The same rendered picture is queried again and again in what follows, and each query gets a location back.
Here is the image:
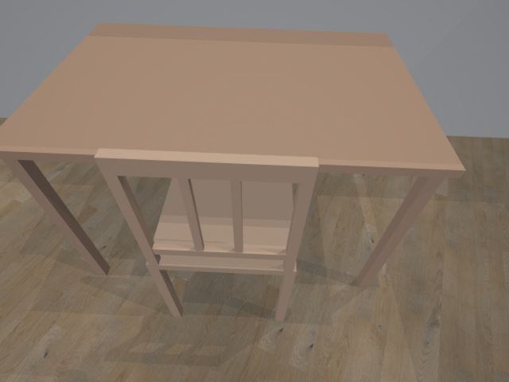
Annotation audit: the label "chair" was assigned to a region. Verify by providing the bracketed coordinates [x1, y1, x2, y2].
[94, 148, 319, 322]

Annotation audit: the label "table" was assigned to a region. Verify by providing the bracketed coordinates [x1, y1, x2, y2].
[0, 23, 466, 288]

